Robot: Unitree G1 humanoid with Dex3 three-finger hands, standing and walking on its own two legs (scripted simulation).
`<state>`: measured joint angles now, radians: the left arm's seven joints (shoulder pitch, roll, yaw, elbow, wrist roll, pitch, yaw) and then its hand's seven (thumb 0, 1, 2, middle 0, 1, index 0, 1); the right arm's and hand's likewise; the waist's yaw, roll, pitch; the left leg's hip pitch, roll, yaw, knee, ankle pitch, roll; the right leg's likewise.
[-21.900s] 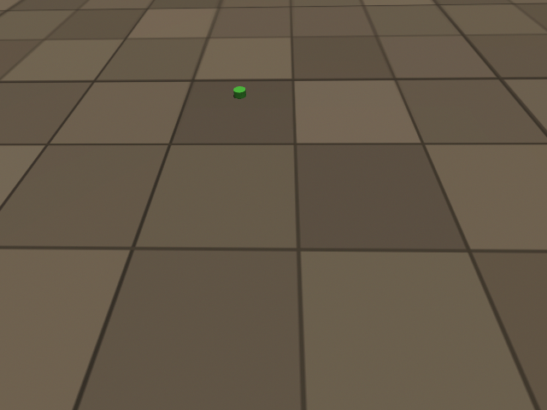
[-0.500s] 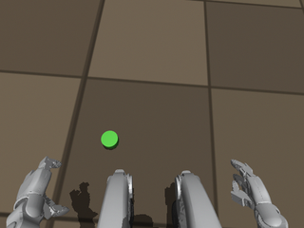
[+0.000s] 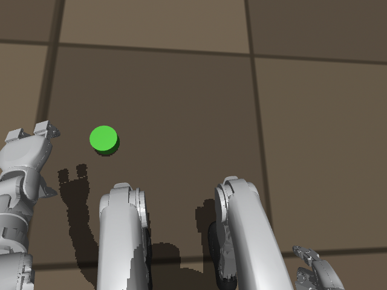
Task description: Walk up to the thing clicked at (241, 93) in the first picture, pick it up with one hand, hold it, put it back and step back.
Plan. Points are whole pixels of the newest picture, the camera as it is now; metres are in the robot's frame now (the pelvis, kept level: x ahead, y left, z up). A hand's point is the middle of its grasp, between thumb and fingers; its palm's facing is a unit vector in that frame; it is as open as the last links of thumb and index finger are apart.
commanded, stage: rise first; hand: left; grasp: from above
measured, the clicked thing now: (105, 140) +0.51 +0.25 -0.38
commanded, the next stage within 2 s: approach in 1.08 s
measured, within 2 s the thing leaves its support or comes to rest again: neither
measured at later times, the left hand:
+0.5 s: hand (61, 154) +0.42 +0.31 -0.21, palm faces -0.45 -0.05 -0.89, open 14.2 cm
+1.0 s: hand (71, 149) +0.44 +0.30 -0.25, palm faces -0.45 -0.07 -0.89, open 14.3 cm
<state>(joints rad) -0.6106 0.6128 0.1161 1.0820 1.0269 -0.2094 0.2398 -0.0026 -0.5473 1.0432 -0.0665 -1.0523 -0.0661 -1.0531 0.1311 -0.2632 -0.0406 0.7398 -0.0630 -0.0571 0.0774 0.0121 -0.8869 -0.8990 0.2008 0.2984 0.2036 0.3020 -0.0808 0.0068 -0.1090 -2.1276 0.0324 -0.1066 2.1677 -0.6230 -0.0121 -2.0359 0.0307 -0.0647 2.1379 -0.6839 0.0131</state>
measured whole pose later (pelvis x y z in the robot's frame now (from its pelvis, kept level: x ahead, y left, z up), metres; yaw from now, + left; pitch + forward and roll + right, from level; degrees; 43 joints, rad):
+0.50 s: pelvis +0.00 +0.00 -0.05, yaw -2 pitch +33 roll -7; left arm -0.82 0.70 0.11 1.36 1.27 -0.25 0.41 0.00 -0.54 1.02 -0.08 -0.99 -0.09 -0.99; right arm 0.10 -0.24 0.01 0.78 -0.14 -0.04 0.11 0.01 -0.91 -0.90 0.20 0.30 0.20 0.30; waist -0.16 -0.02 -0.08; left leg -2.29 0.03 -0.13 2.34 -0.63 -0.01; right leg -2.18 0.04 -0.08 2.29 -0.69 0.03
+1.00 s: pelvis +0.01 +0.00 -0.07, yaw -3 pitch +34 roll -7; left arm -0.84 0.73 0.14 1.37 1.25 -0.24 0.43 0.00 -0.56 1.02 -0.08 -1.01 -0.08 -1.00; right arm 0.10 -0.26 0.03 0.77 -0.16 -0.04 0.12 0.01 -0.91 -0.90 0.20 0.30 0.20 0.30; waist -0.18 -0.03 -0.04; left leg -2.32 0.04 -0.15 2.40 -0.68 -0.02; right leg -2.22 0.05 -0.09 2.35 -0.73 0.02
